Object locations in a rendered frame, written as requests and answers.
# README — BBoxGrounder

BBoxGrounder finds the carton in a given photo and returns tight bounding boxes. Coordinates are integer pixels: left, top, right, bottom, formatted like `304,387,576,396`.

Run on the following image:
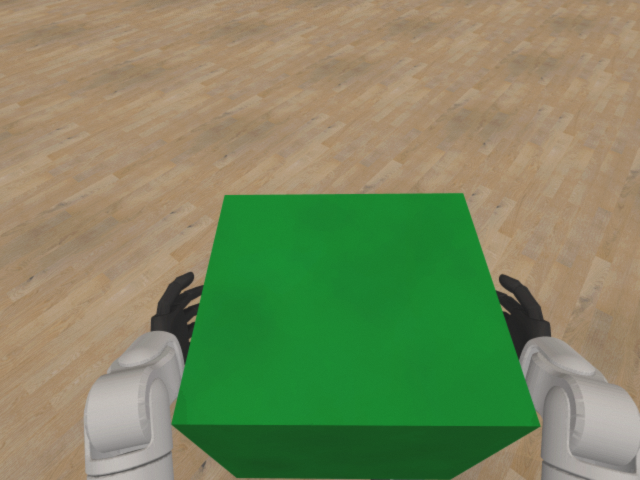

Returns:
171,193,541,480

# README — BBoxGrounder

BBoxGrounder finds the robot left hand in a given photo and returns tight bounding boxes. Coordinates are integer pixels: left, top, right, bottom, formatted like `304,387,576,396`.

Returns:
150,272,204,365

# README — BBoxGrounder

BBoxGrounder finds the left robot forearm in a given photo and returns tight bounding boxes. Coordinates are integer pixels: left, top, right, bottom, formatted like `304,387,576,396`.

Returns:
84,331,185,480

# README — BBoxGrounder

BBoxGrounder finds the right robot forearm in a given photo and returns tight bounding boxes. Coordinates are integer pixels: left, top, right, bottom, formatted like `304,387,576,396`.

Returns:
519,336,640,480

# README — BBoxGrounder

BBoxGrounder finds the robot right hand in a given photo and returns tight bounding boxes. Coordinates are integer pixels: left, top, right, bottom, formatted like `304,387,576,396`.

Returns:
496,274,551,359

